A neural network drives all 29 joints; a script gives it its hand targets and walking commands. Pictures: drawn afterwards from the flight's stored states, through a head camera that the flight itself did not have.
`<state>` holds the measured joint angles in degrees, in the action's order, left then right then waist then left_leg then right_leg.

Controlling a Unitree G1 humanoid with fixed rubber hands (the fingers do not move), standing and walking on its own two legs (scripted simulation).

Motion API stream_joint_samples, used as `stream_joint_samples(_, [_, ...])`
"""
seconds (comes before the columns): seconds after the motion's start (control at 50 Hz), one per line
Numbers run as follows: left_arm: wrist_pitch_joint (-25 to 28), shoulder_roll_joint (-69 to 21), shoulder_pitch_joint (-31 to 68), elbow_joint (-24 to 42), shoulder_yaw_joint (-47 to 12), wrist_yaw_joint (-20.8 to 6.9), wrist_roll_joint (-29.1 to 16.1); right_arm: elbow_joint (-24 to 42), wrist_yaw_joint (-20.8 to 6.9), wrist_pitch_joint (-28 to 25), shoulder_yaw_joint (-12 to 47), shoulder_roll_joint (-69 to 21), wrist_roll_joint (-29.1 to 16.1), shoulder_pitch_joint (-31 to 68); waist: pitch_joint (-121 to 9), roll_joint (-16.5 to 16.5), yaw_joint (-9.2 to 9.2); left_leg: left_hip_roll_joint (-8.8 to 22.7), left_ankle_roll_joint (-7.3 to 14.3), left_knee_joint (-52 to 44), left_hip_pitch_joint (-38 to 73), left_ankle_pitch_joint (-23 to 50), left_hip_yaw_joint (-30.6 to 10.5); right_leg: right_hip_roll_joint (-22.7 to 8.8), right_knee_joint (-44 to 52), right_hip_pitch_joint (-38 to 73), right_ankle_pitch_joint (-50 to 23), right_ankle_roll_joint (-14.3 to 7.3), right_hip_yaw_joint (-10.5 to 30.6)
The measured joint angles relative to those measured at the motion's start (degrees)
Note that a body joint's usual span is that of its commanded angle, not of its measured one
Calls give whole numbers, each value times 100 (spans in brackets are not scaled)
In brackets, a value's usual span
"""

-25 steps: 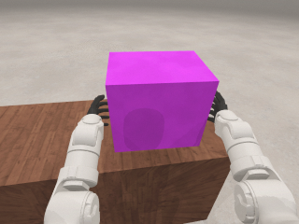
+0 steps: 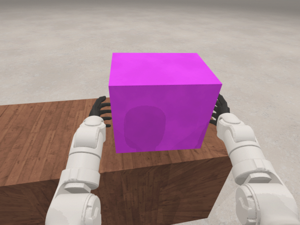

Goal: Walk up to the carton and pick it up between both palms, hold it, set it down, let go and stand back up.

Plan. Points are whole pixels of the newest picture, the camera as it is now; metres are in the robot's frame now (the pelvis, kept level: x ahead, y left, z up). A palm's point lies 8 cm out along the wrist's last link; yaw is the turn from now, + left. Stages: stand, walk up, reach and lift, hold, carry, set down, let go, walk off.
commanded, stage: hold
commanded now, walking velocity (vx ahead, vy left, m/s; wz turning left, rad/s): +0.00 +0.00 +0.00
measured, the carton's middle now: (157, 101) +0.46 +0.02 +0.17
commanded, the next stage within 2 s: none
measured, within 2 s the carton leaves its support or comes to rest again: neither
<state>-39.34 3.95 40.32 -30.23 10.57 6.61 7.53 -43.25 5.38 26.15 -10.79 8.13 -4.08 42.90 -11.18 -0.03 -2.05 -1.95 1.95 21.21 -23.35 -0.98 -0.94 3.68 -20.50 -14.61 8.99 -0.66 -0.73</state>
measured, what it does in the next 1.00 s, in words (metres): stands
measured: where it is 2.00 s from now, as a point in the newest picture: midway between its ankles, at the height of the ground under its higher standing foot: outside the picture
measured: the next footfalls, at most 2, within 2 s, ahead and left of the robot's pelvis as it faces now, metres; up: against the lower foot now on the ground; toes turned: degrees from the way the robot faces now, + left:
none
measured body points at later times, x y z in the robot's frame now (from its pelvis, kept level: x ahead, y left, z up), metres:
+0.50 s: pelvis +0.00 +0.00 +0.00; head -0.05 +0.02 +0.45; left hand +0.38 +0.19 +0.16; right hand +0.40 -0.16 +0.17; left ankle +0.11 +0.07 -0.74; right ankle +0.02 -0.12 -0.74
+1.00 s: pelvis +0.00 +0.00 +0.00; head -0.05 +0.02 +0.45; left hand +0.38 +0.19 +0.17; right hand +0.40 -0.16 +0.18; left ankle +0.11 +0.07 -0.74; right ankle +0.02 -0.12 -0.74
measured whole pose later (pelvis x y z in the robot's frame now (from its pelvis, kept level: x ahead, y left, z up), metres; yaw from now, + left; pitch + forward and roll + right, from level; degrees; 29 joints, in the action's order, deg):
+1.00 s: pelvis +0.00 +0.00 +0.00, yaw +0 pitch +3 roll -3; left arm -37.6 3.3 39.8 -26.9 10.6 9.0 5.2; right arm -35.4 6.5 27.0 -10.1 8.1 -4.1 41.0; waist -11.1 0.1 -2.1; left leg -2.0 2.0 21.0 -23.2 -1.0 -0.9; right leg 3.6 -20.4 -14.6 9.0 -0.7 -0.7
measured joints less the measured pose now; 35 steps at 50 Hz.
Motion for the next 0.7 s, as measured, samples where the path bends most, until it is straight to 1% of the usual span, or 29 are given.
stream_joint_samples(0.04, [55, -16, -35, 56, 0, 114, -169, 202, 16, 13, 28, -1, 1, -101, 4, 0, 1, 0, 0, 0, 1, 0, 0, 0, 0, 1, 1, 0, 0])
stream_joint_samples(0.08, [112, -70, -118, 298, 0, 259, -313, 563, 35, 18, 64, 0, 0, -246, 4, 0, 0, 0, 0, 0, 0, 0, 0, 0, 0, 1, 3, 0, 0])
stream_joint_samples(0.12, [187, -115, -116, 447, 0, 380, -352, 816, 63, 12, 64, 0, 1, -288, 4, 7, 0, 0, 0, 0, 0, 0, 0, 0, 0, 0, 4, 0, 0])
stream_joint_samples(0.16, [256, -116, -81, 491, 0, 420, -355, 952, 95, 14, 64, 0, 1, -266, 1, 15, 0, 0, 0, -1, 1, 0, 0, 0, 0, 0, 3, 0, 0])
stream_joint_samples(0.22, [229, -92, -22, 488, 0, 390, -252, 903, 103, 18, 64, 0, 0, -167, 1, 15, -1, 0, 0, -7, 4, 0, 0, 0, 0, 0, -1, 0, 0])
stream_joint_samples(0.3, [48, -20, 5, 315, 0, 136, 28, 407, 54, 35, 64, 0, -1, 38, 2, 14, -1, 0, 0, -8, 5, 0, 0, 0, 0, 0, -3, 0, 0])
stream_joint_samples(0.38, [-47, 2, -44, 110, -1, -1, 38, 110, 30, 73, 64, 0, -1, 27, 9, 2, 0, -2, 0, -8, 5, 0, 2, -4, 6, 3, -2, 0, 0])
stream_joint_samples(0.42, [-38, -6, -86, 110, -1, 30, -63, 144, 23, 77, 64, 0, 0, -34, 19, 2, 0, -2, 0, -8, 5, 0, 3, -4, 6, 4, -2, 0, 0])
stream_joint_samples(0.5, [102, -75, -120, 239, -1, 269, -316, 583, 65, 82, 71, 0, 1, -227, 18, 2, 1, -2, 1, -8, 5, 0, 3, -4, 6, 3, -2, 0, 0])
stream_joint_samples(0.54, [150, -111, -114, 373, 0, 360, -341, 803, 90, 81, 71, 0, 1, -268, 18, 6, 0, -3, 1, -8, 5, 0, 3, -4, 6, 3, -2, 0, 0])
stream_joint_samples(0.58, [203, -114, -96, 441, -1, 389, -343, 936, 106, 78, 71, 0, 0, -261, 15, 14, 0, -3, 1, -8, 5, 0, 3, -4, 6, 3, -2, 0, 0])
stream_joint_samples(0.64, [182, -103, -52, 443, 0, 379, -248, 877, 105, 71, 71, 1, -1, -176, 8, 15, -1, -3, 1, -16, 10, 0, 3, -4, 6, 3, -3, 0, 0])
stream_joint_samples(0.7, [43, -74, -50, 413, 0, 286, -112, 598, 72, 73, 71, 1, -1, -56, 8, 15, -1, -3, 1, -19, 11, 0, 3, -4, 6, 3, -4, 0, 0])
